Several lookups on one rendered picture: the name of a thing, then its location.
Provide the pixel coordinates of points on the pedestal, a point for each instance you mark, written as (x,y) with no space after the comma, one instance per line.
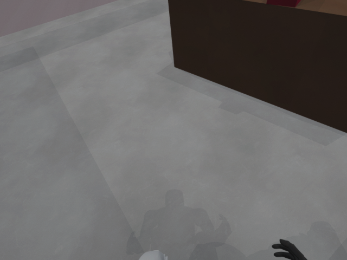
(293,58)

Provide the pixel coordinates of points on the robot right hand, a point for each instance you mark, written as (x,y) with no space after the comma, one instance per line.
(293,253)

